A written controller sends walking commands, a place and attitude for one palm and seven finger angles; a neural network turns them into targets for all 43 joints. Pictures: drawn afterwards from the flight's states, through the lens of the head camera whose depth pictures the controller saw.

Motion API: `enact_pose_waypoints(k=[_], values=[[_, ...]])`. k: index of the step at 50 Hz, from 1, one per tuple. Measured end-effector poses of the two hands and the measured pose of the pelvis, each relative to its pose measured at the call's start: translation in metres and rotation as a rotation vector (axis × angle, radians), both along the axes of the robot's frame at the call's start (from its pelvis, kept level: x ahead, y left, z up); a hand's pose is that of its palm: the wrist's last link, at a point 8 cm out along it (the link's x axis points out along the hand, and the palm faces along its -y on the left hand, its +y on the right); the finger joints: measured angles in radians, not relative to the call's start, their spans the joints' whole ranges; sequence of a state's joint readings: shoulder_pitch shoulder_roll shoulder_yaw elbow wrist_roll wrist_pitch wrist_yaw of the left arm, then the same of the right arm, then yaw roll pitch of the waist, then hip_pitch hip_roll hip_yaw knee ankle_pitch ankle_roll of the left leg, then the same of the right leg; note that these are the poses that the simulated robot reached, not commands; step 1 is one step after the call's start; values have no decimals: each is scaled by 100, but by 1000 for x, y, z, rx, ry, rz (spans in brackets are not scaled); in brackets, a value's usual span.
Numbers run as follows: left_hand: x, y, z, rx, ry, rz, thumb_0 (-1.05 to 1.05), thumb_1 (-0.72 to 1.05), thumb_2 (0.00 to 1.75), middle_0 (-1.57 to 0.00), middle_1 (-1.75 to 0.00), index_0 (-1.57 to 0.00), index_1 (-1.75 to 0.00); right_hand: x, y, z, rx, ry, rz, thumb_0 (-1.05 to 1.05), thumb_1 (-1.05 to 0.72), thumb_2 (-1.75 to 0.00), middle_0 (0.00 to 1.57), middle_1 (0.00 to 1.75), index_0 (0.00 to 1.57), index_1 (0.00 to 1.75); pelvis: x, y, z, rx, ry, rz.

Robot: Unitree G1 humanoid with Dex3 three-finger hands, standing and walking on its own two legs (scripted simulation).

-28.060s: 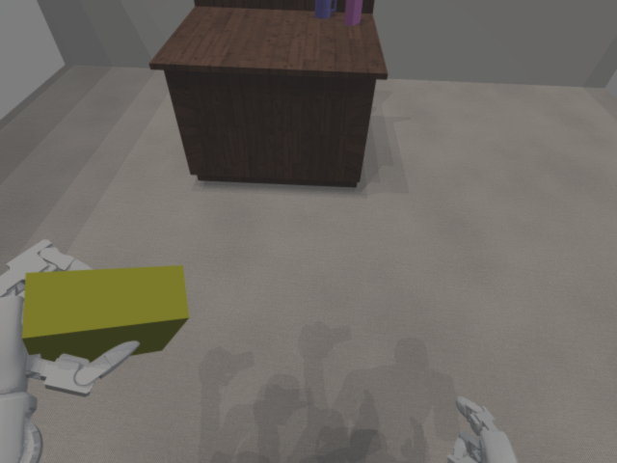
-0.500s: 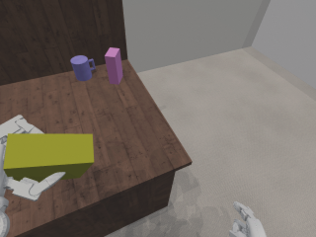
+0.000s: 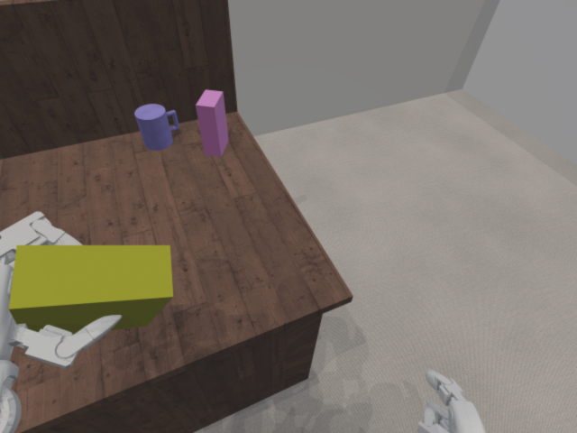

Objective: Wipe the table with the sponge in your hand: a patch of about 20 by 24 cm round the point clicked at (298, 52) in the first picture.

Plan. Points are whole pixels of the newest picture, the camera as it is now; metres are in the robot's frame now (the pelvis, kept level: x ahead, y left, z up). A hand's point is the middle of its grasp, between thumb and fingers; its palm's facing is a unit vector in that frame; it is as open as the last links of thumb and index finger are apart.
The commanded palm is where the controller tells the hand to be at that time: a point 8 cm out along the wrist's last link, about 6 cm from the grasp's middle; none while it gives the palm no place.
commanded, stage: shuffle to correct the standing spot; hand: left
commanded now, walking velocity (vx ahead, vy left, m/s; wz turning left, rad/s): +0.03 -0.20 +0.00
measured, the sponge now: (117, 292) +0.23 +0.20 +0.15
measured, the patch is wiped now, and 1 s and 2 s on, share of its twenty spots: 0.00 0.00 0.00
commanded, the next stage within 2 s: come to a stop and stand still in 0.76 s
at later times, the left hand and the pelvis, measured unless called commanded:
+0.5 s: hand (73, 289) +0.22 +0.23 +0.17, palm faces +0.31 -0.87 -0.40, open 9.3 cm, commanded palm +0.16 +0.28 +0.18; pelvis +0.00 -0.01 +0.00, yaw +0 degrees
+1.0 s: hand (38, 255) +0.24 +0.26 +0.19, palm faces +0.41 -0.80 -0.43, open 9.3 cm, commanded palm +0.16 +0.26 +0.18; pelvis -0.01 -0.01 +0.00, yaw -1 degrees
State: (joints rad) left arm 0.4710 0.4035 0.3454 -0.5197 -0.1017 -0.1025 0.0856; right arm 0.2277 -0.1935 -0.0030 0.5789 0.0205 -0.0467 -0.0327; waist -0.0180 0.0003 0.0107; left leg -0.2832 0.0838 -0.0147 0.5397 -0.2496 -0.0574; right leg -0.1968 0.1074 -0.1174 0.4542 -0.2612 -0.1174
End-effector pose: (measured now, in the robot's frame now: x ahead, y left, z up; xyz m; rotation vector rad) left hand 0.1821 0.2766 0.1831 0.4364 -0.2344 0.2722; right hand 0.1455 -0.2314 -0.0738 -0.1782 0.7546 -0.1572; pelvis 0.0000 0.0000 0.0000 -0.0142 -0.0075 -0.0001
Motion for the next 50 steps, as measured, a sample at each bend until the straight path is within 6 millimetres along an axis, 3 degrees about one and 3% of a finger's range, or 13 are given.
enact_pose_waypoints(k=[45, 47, 50], values=[[-3, -10, 0, -4, 7, 21, -1, -44, 106, -80, -138, -81, -139, 5, -9, -4, 17, -2, 10, 2, -91, -90, 20, 30, 20, 30, 1, -11, -2, 3, -3, 11], [5, 2, 11, 98, -29, 14, -1, -44, 106, -81, -138, -81, -139, 1, -9, -4, -9, 5, 33, 2, -91, -90, 20, 30, 20, 30, -2, -14, -1, 4, -10, 9], [19, 25, 23, 111, -112, 70, -1, -44, 106, -81, -138, -81, -139, -4, -12, -1, -15, 4, 53, 2, -91, -90, 20, 30, 20, 30, -10, -15, -1, 26, -10, -25]])
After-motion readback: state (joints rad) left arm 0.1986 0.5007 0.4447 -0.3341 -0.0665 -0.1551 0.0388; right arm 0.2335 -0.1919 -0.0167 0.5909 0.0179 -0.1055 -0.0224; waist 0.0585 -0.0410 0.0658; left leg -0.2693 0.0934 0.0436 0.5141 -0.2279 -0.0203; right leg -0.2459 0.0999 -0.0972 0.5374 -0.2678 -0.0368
